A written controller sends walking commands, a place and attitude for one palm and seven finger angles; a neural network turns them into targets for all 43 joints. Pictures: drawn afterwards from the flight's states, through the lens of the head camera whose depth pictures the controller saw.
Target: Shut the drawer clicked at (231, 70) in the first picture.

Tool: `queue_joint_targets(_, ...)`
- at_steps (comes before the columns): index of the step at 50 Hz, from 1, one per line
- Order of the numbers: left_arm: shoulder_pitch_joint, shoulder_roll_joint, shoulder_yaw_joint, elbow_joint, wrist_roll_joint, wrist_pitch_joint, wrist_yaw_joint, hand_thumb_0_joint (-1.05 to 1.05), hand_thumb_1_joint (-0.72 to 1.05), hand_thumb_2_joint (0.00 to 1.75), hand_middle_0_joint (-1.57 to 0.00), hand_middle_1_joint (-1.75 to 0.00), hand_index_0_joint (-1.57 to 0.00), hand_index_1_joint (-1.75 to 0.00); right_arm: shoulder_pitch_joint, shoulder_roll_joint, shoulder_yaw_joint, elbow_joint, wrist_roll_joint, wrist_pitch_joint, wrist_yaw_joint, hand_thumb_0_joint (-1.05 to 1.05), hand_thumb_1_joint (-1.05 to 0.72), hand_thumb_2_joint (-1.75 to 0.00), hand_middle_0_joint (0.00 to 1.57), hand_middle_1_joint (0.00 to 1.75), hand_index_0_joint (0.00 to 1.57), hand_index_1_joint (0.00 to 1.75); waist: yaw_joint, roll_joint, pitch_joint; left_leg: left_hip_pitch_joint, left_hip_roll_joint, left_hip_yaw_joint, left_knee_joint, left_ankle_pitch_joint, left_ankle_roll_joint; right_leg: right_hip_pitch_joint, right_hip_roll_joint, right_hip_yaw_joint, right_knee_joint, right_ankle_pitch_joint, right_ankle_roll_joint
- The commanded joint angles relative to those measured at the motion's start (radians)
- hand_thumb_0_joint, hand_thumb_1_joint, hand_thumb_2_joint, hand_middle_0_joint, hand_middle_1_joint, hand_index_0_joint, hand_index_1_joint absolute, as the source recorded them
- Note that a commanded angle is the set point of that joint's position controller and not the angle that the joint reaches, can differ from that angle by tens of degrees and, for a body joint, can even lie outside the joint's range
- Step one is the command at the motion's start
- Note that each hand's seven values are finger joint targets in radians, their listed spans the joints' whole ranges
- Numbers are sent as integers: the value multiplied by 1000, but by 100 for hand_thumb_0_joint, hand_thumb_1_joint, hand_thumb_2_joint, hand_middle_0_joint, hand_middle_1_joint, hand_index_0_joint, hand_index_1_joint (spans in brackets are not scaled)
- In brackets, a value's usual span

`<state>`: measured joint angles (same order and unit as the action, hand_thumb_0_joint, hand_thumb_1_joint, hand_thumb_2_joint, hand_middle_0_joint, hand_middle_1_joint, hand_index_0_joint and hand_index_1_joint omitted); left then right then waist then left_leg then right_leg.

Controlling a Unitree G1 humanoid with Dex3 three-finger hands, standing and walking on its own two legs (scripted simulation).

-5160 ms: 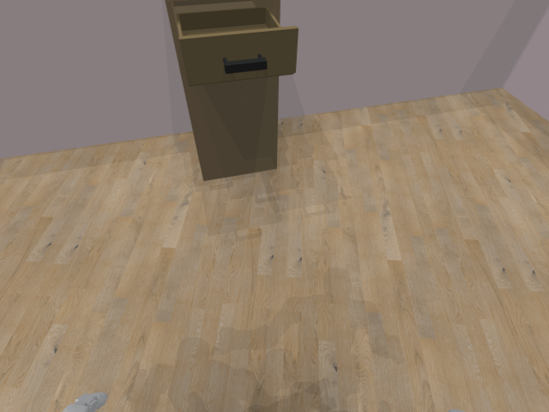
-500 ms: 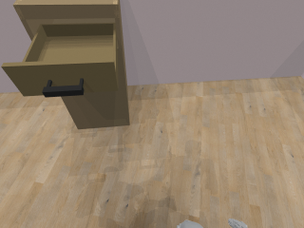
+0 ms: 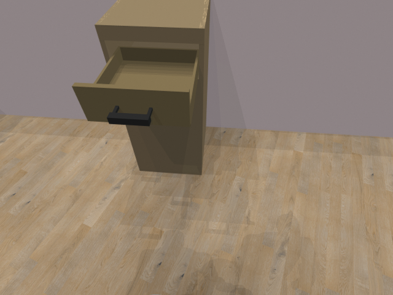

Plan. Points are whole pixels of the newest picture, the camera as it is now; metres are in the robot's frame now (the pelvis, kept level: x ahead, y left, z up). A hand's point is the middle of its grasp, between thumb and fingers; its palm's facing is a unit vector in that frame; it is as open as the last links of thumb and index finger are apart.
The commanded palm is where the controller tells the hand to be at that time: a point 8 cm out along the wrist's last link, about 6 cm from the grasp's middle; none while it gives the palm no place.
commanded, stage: take the last steps up to it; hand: left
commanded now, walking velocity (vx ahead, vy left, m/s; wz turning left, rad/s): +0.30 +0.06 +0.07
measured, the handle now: (131, 114) +0.60 +0.26 +0.00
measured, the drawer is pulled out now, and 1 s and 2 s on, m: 0.30 0.30 0.30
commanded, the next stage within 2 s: come to a stop and stand still in 0.86 s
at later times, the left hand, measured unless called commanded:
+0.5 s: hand out of the picture +0.14 +0.26 -0.18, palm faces +0.05 -0.99 -0.15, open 7.4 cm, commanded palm none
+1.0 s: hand (126, 233) +0.30 +0.23 -0.18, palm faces +0.06 -0.97 -0.23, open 7.2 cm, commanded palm none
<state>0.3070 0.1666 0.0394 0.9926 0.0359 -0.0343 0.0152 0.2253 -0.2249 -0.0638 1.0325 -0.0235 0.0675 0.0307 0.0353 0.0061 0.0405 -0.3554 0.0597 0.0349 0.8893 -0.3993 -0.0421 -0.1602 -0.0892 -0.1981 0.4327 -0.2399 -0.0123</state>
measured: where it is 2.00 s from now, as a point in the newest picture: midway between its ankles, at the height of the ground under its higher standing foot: outside the picture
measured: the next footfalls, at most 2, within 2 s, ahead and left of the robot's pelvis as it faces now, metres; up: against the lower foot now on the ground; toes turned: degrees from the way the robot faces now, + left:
left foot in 0.14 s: +0.06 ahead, +0.15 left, +0.00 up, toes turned +8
right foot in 0.74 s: +0.33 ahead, -0.05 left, +0.00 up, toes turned -8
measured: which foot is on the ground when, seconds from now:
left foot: up 0.00-0.12, down 0.14-0.74, up 0.76-1.00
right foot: down 0.00-0.14, up 0.16-0.72, down 0.74-1.00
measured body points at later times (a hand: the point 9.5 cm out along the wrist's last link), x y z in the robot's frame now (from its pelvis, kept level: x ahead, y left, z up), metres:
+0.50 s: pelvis +0.10 +0.08 +0.00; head +0.10 +0.11 +0.45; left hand +0.14 +0.31 -0.17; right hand +0.02 -0.13 -0.15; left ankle +0.02 +0.15 -0.74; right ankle +0.19 -0.05 -0.67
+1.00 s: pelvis +0.26 +0.04 -0.01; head +0.26 +0.04 +0.44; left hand +0.29 +0.28 -0.16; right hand +0.29 -0.19 -0.16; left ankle +0.29 +0.18 -0.70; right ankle +0.29 -0.04 -0.74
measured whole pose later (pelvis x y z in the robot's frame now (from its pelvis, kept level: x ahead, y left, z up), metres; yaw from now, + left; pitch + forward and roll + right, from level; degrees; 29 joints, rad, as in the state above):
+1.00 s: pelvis +0.26 +0.04 -0.01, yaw +1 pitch -2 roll -1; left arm 0.23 0.17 0.06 1.08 0.02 -0.05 0.03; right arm 0.25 -0.16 -0.05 1.05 -0.02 -0.01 -0.02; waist -0.01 0.03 0.04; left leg -0.46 0.12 0.06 0.90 -0.33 -0.03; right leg -0.23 0.01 -0.17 0.45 -0.20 -0.07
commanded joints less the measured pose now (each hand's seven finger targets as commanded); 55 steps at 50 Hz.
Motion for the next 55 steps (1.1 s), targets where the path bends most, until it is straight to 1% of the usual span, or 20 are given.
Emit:
queue_joint_targets(1, 103, 213, 49, 15, 0, -11, 4, 0, 90, 90, -20, -30, -20, -30, -108, -28, -2, -110, 3, -54, 8, 0, -90, -90, 20, 30, 20, 30, 35, -159, 21, -73, 3, 37, -150, -23, 24, 37, -278, 290, -275, -209, -127)
queue_joint_targets(5, 51, 197, 46, 43, -12, 3, -3, 0, 90, 90, -20, -30, -20, -30, 70, -22, 5, -45, 4, -78, -6, 0, -90, -90, 20, 30, 20, 30, -52, -95, 6, 297, -40, 125, -459, 99, 35, -186, -174, 156, -159, -312, -58)
queue_joint_targets(6, 47, 156, 35, 39, -14, 9, -8, 0, 90, 90, -20, -30, -20, -30, 149, -70, -6, -18, 4, -85, -20, 0, -90, -90, 20, 30, 20, 30, -89, 48, -9, 428, 24, 34, -515, 10, 54, -306, -118, 102, -19, -325, -19)
queue_joint_targets(7, 36, 86, 21, 14, -15, 13, -16, 0, 90, 90, -20, -30, -20, -30, 241, -162, -28, -1, -4, -87, -28, 0, -90, -90, 20, 30, 20, 30, -126, 300, -4, 471, 242, -276, -656, -214, 129, -460, -2, 3, 262, -329, 29)
queue_joint_targets(8, -39, 75, 14, -28, -8, 10, -15, 0, 90, 90, -20, -30, -20, -30, 300, -204, -32, 8, -5, -87, -38, 0, -90, -90, 20, 30, 20, 30, -151, 311, 54, 411, 348, -439, -762, -268, 202, -552, 28, 51, 451, -346, 22)
queue_joint_targets(9, -95, 82, 18, -29, -2, 13, -12, 0, 90, 90, -20, -30, -20, -30, 275, -179, -24, 18, -5, -90, -47, 0, -90, -90, 20, 30, 20, 30, -146, 265, 106, 337, 352, -442, -785, -258, 216, -578, -4, 127, 585, -304, 10)
queue_joint_targets(12, -3, 75, 23, 46, -6, 9, -34, 0, 90, 90, -20, -30, -20, -30, 139, -58, 17, -7, 8, -118, -55, 0, -90, -90, 20, 30, 20, 30, -49, 103, 121, 259, 232, -196, -763, 76, 177, -500, -49, 156, 666, -56, 14)
queue_joint_targets(15, 45, 61, 23, 73, -9, 20, -28, 0, 90, 90, -20, -30, -20, -30, 174, -37, 20, 14, 14, -140, -61, 0, -90, -90, 20, 30, 20, 30, -26, 98, 66, 312, 190, -82, -732, 410, 167, -477, -31, 150, 676, 16, 39)
queue_joint_targets(30, -311, 22, 10, -47, -19, 14, -32, 0, 90, 90, -20, -30, -20, -30, 392, -5, 24, 143, -5, -146, -80, 0, -90, -90, 20, 30, 20, 30, -99, 103, 154, 449, 220, -40, -648, 769, 194, -515, 6, 91, 337, 17, -9)
queue_joint_targets(32, -273, 30, 12, -46, -20, 8, -28, 0, 90, 90, -20, -30, -20, -30, 376, -15, 23, 148, -5, -142, -79, 0, -90, -90, 20, 30, 20, 30, -75, 105, 136, 397, 221, -21, -573, 937, 187, -364, 47, 61, 257, -26, -35)
queue_joint_targets(34, -96, 47, 21, 6, -17, -4, -22, 0, 90, 90, -20, -30, -20, -30, 341, -38, 16, 143, 4, -139, -78, 0, -90, -90, 20, 30, 20, 30, 3, 105, 34, 372, 186, 19, -401, 1063, 156, -130, 103, 21, 173, 37, -53)
queue_joint_targets(35, 31, 79, 34, 45, -15, -15, -18, 0, 90, 90, -20, -30, -20, -30, 321, -41, 13, 135, 11, -139, -75, 0, -90, -90, 20, 30, 20, 30, 60, 83, -35, 279, 152, 40, -239, 985, 128, 74, 92, 41, 106, 123, -66)
queue_joint_targets(36, 169, 157, 54, 82, -11, -28, -7, 0, 90, 90, -20, -30, -20, -30, 324, -11, 13, 117, 23, -142, -64, 0, -90, -90, 20, 30, 20, 30, 105, -29, -139, 69, 87, 76, 13, 682, 92, 318, -91, 242, 105, 268, -139)
queue_joint_targets(37, 231, 240, 68, 94, -21, -32, 1, 0, 90, 90, -20, -30, -20, -30, 358, 40, 17, 88, 31, -143, -65, 0, -90, -90, 20, 30, 20, 30, 77, -161, -237, -140, -64, 91, 373, -149, 49, 456, -382, 631, -5, 602, -277)
queue_joint_targets(38, 189, 241, 68, 79, -34, -26, 5, 0, 90, 90, -20, -30, -20, -30, 291, 31, 14, 70, 31, -135, -66, 0, -90, -90, 20, 30, 20, 30, 78, -58, -196, -154, -25, -25, 468, -171, 66, 319, -393, 614, -79, 523, -317)
queue_joint_targets(41, -29, 112, 32, 34, -28, -30, 14, 0, 90, 90, -20, -30, -20, -30, 217, 69, 10, 51, 5, -99, -50, 0, -90, -90, 20, 30, 20, 30, -24, -24, 19, -137, 68, -58, 416, 4, 56, -93, -280, 420, -201, 160, -214)
queue_joint_targets(44, -88, 68, 18, 24, -16, -32, 16, 0, 90, 90, -20, -30, -20, -30, 272, 94, 14, 63, -1, -72, -44, 0, -90, -90, 20, 30, 20, 30, -89, -89, 21, -12, 77, -11, 207, 38, 26, -255, -197, 256, -248, 121, -162)
queue_joint_targets(51, -30, 100, 18, 62, -16, -18, 7, 0, 90, 90, -20, -30, -20, -30, 104, 75, 31, 20, 7, -82, -42, 0, -90, -90, 20, 30, 20, 30, -40, -98, -4, 72, 30, 24, -209, 118, -3, -132, -152, 241, -200, 210, -149)
queue_joint_targets(53, -35, 97, 11, 75, -23, -9, 12, 0, 90, 90, -20, -30, -20, -30, 111, 56, 38, 35, 10, -89, -49, 0, -90, -90, 20, 30, 20, 30, -55, -88, -25, 206, 17, 18, -406, 254, -10, -129, -109, 203, -117, 269, -101)
queue_joint_targets(55, 20, 60, -4, 88, -31, 3, 16, 0, 90, 90, -20, -30, -20, -30, 102, -16, 34, 40, 11, -104, -56, 0, -90, -90, 20, 30, 20, 30, -35, 64, -65, 299, 119, -61, -497, 580, 21, -127, -36, 172, -26, 196, -23)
